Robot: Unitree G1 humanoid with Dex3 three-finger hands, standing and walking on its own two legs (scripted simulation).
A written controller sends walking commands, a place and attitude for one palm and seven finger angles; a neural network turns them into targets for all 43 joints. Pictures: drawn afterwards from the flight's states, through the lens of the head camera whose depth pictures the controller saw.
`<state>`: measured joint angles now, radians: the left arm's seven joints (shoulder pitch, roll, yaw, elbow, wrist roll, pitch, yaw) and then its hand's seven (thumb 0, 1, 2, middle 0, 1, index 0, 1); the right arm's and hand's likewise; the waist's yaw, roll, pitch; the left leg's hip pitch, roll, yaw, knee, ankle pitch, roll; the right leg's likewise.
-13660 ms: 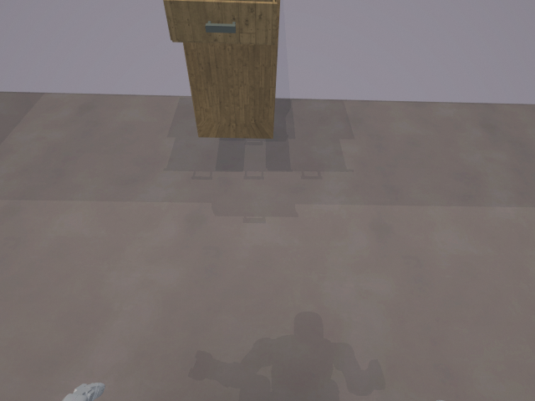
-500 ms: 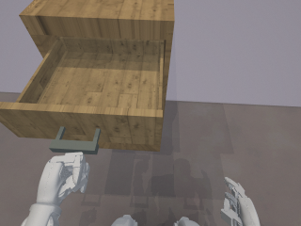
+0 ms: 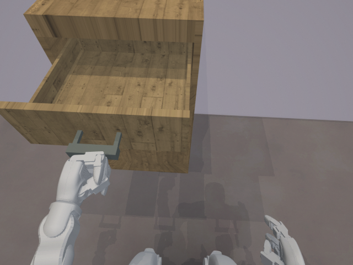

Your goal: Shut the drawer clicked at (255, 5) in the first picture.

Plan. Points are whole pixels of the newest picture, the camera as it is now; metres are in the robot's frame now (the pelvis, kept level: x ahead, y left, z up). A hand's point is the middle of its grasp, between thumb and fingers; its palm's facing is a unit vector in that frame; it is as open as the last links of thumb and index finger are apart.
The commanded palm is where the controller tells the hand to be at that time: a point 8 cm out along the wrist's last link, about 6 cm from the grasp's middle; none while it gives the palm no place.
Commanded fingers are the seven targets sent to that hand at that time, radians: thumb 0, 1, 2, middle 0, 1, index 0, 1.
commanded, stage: push the drawer shut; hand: left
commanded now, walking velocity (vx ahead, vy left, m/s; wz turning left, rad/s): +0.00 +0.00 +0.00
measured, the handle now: (96, 143) +0.36 +0.20 +0.06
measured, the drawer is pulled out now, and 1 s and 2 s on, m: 0.26 0.13 0.01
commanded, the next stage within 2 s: none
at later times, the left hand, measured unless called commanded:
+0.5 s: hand (111, 149) +0.35 +0.17 +0.05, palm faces -0.05 -1.00 -0.05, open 3.0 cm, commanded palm +0.34 +0.22 +0.06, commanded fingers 0.00 0.90 0.90 -1.40 -1.60 -1.40 -1.60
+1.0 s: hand (119, 126) +0.42 +0.16 +0.05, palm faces -0.04 -1.00 -0.05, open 3.0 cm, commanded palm +0.41 +0.21 +0.06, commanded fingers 0.00 0.90 0.90 -1.40 -1.60 -1.40 -1.60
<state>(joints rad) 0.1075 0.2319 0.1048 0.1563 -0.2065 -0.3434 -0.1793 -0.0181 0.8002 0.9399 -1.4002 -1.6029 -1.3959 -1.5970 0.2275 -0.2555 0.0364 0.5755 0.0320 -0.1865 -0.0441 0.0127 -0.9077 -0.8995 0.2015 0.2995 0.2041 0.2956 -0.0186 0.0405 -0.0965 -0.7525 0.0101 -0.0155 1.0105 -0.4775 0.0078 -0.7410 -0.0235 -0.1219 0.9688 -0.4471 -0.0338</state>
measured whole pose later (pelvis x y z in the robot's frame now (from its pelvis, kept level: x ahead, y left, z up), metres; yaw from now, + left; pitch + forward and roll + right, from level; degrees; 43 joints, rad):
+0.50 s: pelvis +0.00 +0.01 +0.01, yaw -1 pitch +13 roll -1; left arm -0.20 0.25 0.17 0.47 -0.19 -0.37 -0.18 -0.01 0.76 0.90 -1.40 -1.60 -1.40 -1.60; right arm 0.26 -0.26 0.03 0.61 0.03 -0.13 -0.03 0.01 -0.91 -0.90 0.20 0.30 0.20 0.30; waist -0.04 0.03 -0.08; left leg -0.74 0.01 0.01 0.97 -0.45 0.02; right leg -0.74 -0.02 -0.10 0.93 -0.42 -0.03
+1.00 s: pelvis +0.00 +0.01 +0.00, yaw -2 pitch +16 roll -1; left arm -0.49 0.29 0.22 0.78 -0.15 -0.41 -0.17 -0.01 0.79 0.92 -1.40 -1.60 -1.40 -1.60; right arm 0.29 -0.26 0.03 0.63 0.02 -0.06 -0.02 0.01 -0.91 -0.90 0.20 0.30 0.20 0.30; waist -0.08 0.02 -0.09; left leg -0.80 0.01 0.02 0.98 -0.45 0.02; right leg -0.80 -0.02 -0.09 0.94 -0.41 -0.02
